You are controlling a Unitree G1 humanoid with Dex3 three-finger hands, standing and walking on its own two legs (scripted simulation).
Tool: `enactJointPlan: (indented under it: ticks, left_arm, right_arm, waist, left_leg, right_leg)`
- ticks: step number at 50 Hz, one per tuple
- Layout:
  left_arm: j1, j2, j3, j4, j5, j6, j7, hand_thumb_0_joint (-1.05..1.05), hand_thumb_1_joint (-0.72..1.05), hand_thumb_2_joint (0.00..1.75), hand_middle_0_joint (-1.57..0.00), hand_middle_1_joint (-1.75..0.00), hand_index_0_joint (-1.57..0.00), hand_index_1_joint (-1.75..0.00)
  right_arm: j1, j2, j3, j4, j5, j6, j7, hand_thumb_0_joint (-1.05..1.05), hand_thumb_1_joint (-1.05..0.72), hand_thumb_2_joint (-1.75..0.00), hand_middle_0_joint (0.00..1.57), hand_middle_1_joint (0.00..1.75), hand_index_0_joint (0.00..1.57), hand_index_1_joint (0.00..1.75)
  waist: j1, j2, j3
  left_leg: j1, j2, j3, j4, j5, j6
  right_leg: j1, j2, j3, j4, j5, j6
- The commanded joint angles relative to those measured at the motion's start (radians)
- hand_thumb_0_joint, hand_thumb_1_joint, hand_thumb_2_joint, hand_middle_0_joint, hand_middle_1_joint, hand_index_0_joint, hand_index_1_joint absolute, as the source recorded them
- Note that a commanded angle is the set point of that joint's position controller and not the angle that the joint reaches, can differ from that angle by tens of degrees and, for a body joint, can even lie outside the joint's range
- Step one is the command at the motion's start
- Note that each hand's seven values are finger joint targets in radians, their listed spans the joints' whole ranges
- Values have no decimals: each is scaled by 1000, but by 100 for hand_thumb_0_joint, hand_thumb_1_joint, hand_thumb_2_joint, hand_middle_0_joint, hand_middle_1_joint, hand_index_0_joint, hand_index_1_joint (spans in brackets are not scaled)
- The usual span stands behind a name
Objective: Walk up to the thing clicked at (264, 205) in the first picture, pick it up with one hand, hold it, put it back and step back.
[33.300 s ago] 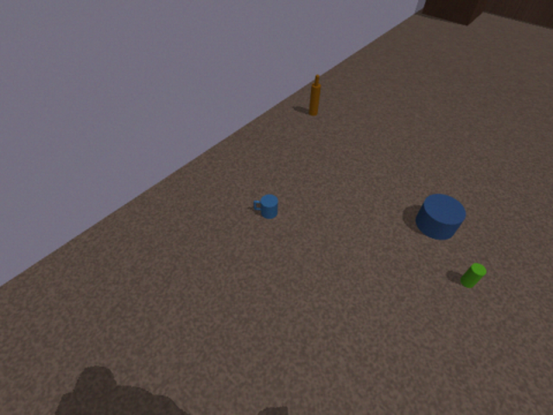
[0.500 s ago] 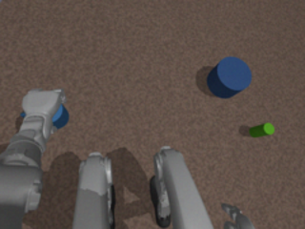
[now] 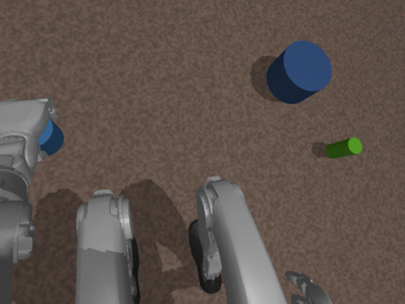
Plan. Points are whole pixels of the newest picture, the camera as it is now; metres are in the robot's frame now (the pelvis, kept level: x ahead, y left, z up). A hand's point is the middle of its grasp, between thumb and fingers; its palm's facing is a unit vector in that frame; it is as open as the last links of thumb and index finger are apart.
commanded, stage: crouch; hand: left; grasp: from above
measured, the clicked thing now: (29, 135) +0.45 +0.30 -0.22
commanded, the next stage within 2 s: lower in 0.24 s
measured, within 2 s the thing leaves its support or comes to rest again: rests again in 1.24 s
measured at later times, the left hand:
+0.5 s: hand (41, 138) +0.45 +0.28 -0.23, palm faces -0.49 -0.07 -0.87, open 10.3 cm
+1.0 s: hand (53, 141) +0.45 +0.28 -0.29, palm faces -0.49 -0.08 -0.87, open 10.3 cm
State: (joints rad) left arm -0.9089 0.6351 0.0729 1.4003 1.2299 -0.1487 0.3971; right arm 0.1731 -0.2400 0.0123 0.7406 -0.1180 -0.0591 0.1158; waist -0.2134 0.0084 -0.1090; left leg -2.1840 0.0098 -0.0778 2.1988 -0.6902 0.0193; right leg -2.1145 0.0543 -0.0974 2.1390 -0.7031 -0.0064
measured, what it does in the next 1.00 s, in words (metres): lowers itself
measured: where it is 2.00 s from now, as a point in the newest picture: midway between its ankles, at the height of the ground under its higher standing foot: (168, 275)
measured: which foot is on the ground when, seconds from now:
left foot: down 0.00-1.00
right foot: down 0.00-1.00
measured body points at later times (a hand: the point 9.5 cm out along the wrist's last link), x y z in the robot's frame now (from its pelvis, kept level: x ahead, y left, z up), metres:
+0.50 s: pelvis -0.01 +0.00 -0.04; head +0.25 +0.06 +0.32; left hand +0.47 +0.28 -0.18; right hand +0.04 -0.27 -0.15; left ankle +0.07 +0.12 -0.36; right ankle +0.08 -0.11 -0.36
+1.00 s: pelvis +0.00 +0.00 -0.08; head +0.27 +0.07 +0.28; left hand +0.47 +0.28 -0.24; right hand +0.04 -0.27 -0.17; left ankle +0.07 +0.12 -0.36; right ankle +0.08 -0.11 -0.36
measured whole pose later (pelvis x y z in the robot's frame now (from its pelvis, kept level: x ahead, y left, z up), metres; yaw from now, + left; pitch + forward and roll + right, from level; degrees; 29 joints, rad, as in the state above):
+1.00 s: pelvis +0.00 +0.00 -0.08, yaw -4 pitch +34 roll -10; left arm -0.99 0.80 0.12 1.55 1.25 -0.19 0.47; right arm 0.13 -0.27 0.14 0.72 -0.17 -0.10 0.15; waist -0.28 -0.05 0.04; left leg -2.36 0.02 -0.14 2.46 -0.70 0.02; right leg -2.28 0.07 -0.17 2.36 -0.69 -0.01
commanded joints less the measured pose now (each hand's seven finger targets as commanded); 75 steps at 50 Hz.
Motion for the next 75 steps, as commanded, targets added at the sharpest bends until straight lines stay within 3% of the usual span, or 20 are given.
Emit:
enactJointPlan:
  ticks: [1, 10, 17, 20, 25, 36, 42, 45, 55, 56, 58, 59, 61, 63, 67, 68, 70, 71, 73, 75]
  left_arm:
    - [-385, 288, 40, -171, -3, -9, 63, 0, 48, 103, -78, -109, -84, -103]
    - [-405, 324, 47, -110, 13, -9, 78, 0, 51, 102, -80, -108, -86, -101]
    - [-424, 379, 55, -125, 3, -16, 70, 0, 55, 103, -83, -109, -89, -103]
    - [-406, 341, 27, -77, 11, -16, 62, 0, 53, 105, -87, -105, -91, -101]
    - [-412, 364, 27, -44, 16, -31, 73, 0, 50, 101, -85, -102, -88, -99]
    - [-423, 418, 68, -58, 31, -38, 124, 0, 52, 98, -85, -103, -89, -98]
    - [-412, 415, 62, -42, 14, -27, 133, 0, 50, 102, -82, -104, -87, -99]
    - [-417, 420, 58, -6, 16, -31, 128, 0, 51, 104, -82, -106, -87, -101]
    - [-383, 479, 87, -7, 13, -53, 157, 0, 55, 102, -83, -107, -89, -101]
    - [-381, 463, 75, 25, 21, -50, 158, 0, 56, 103, -84, -108, -90, -102]
    - [-395, 490, 83, 7, 19, -59, 168, 0, 56, 102, -84, -108, -90, -101]
    - [-380, 468, 71, 68, 24, -57, 170, 0, 56, 103, -84, -108, -90, -102]
    - [-405, 512, 100, 12, 22, -64, 186, 0, 56, 102, -84, -106, -90, -100]
    - [-385, 488, 72, 53, 36, -61, 185, 0, 57, 102, -85, -106, -91, -100]
    - [-412, 501, 73, 66, 32, -66, 204, 0, 58, 101, -85, -106, -92, -99]
    - [-410, 521, 83, 34, 31, -70, 211, 0, 59, 103, -86, -106, -92, -100]
    - [-404, 496, 59, 93, 46, -63, 212, 0, 60, 102, -86, -106, -92, -99]
    - [-416, 530, 88, 92, 46, -65, 217, 0, 60, 101, -85, -106, -92, -99]
    - [-395, 474, 42, 122, 37, -63, 214, 0, 57, 97, -83, -105, -90, -98]
    - [-422, 491, 34, 113, 39, -64, 220, 0, 55, 100, -83, -104, -89, -98]
  right_arm:
    - [228, -233, -66, -11, -2, -7, -9, 0, -91, -90, 20, 30, 20, 30]
    - [226, -254, -39, -4, -12, -11, -9, 0, -91, -90, 20, 30, 20, 30]
    - [225, -263, -23, -3, -13, -12, -6, 0, -91, -90, 20, 30, 20, 30]
    - [223, -257, -7, -4, -19, -10, -3, 0, -91, -90, 20, 30, 20, 30]
    - [204, -269, 7, -2, -24, -11, -2, 0, -91, -90, 20, 30, 20, 30]
    - [190, -292, 18, -10, -41, -27, 6, 0, -91, -90, 20, 30, 20, 30]
    - [183, -290, 30, -11, -43, -32, 14, 0, -90, -90, 20, 30, 20, 30]
    - [198, -300, 38, -13, -49, -44, 22, 0, -90, -90, 20, 30, 20, 30]
    - [177, -306, 73, -15, -60, -55, 36, 0, -90, -90, 20, 30, 20, 30]
    - [179, -316, 75, -14, -64, -59, 39, 0, -90, -90, 20, 30, 20, 30]
    - [171, -321, 81, -17, -62, -58, 43, 0, -90, -90, 20, 30, 20, 30]
    - [173, -323, 83, -13, -68, -64, 46, 0, -90, -90, 20, 30, 20, 30]
    - [174, -335, 91, -21, -69, -66, 47, 0, -90, -90, 20, 30, 20, 30]
    - [162, -335, 93, -23, -72, -74, 51, 0, -90, -90, 20, 30, 20, 30]
    - [160, -350, 100, -25, -77, -90, 59, 0, -90, -90, 20, 30, 20, 30]
    - [153, -353, 102, -34, -76, -93, 59, 0, -90, -90, 20, 30, 20, 30]
    - [156, -354, 107, -26, -82, -101, 64, 0, -90, -90, 20, 30, 20, 30]
    - [154, -370, 102, -40, -83, -106, 67, 0, -90, -90, 20, 30, 20, 30]
    - [149, -356, 108, -29, -81, -110, 72, 0, -90, -90, 20, 30, 20, 30]
    - [155, -359, 116, -33, -80, -117, 76, 0, -90, -90, 20, 30, 20, 30]
  waist:
    - [-10, 287, -732]
    - [-22, 305, -664]
    - [-21, 297, -708]
    - [-42, 294, -642]
    - [-45, 284, -627]
    - [-51, 388, -628]
    - [-56, 362, -631]
    - [-84, 322, -563]
    - [-69, 367, -626]
    - [-92, 353, -591]
    - [-87, 382, -608]
    - [-106, 346, -546]
    - [-97, 365, -564]
    - [-103, 376, -540]
    - [-120, 374, -509]
    - [-107, 396, -538]
    - [-128, 396, -490]
    - [-142, 374, -483]
    - [-130, 389, -460]
    - [-141, 370, -476]
  left_leg:
    - [599, -5, 15, -192, 262, 10]
    - [526, -5, 11, -166, 178, 6]
    - [472, -3, 29, -108, 220, 15]
    - [442, -1, 27, -89, 205, 15]
    - [407, 1, 14, -72, 180, 14]
    - [441, 7, 0, -28, 214, 0]
    - [407, 11, -6, 0, 212, 5]
    - [344, 12, -7, 24, 197, 12]
    - [386, 22, -19, 55, 276, 5]
    - [385, 22, -24, 67, 281, 7]
    - [377, 22, -29, 59, 280, 4]
    - [349, 22, -28, 75, 254, 7]
    - [341, 21, -30, 63, 247, 6]
    - [370, 25, -35, 67, 243, 2]
    - [346, 26, -42, 71, 204, 2]
    - [361, 26, -43, 63, 214, 0]
    - [354, 28, -47, 69, 215, -2]
    - [352, 32, -61, 67, 208, -2]
    - [337, 31, -60, 58, 190, -3]
    - [337, 33, -57, 71, 189, 3]
  right_leg:
    - [290, 8, -17, -206, 286, -35]
    - [225, 5, -34, -162, 230, -36]
    - [289, 18, -34, -140, 287, -28]
    - [264, 20, -39, -137, 275, -26]
    - [241, 28, -59, -105, 251, -29]
    - [176, 28, -84, -24, 277, -36]
    - [191, 35, -90, -14, 283, -31]
    - [186, 33, -95, -14, 276, -27]
    - [263, 49, -104, 11, 347, -24]
    - [234, 48, -113, 15, 351, -24]
    - [255, 53, -112, 20, 355, -26]
    - [220, 50, -119, 19, 335, -26]
    - [240, 51, -124, 13, 327, -27]
    - [207, 53, -130, 25, 318, -29]
    - [192, 54, -139, 22, 289, -28]
    - [210, 55, -139, 22, 297, -28]
    - [184, 52, -144, 34, 297, -28]
    - [175, 53, -152, 42, 296, -26]
    - [164, 56, -150, 33, 278, -29]
    - [187, 59, -144, 21, 286, -25]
